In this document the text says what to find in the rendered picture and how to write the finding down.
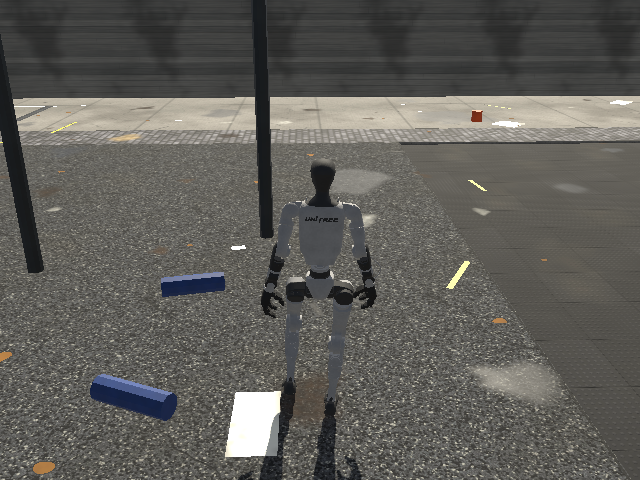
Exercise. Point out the right robot hand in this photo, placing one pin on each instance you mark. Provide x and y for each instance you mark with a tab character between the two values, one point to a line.
369	293

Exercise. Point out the robot left forearm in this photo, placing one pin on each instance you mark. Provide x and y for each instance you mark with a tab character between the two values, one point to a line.
274	271

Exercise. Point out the robot right shin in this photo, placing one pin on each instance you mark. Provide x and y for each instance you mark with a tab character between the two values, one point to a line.
334	370

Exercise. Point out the robot left upper arm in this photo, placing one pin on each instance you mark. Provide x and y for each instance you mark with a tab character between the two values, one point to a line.
289	211

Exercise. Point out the left robot hand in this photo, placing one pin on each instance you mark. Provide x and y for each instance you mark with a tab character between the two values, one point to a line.
267	304

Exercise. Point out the robot right forearm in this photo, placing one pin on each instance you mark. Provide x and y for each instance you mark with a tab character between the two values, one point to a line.
366	269

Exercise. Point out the robot right upper arm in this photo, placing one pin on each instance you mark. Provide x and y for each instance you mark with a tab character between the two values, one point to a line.
353	213

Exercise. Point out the left robot foot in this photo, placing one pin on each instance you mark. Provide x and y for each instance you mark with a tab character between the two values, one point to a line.
289	387

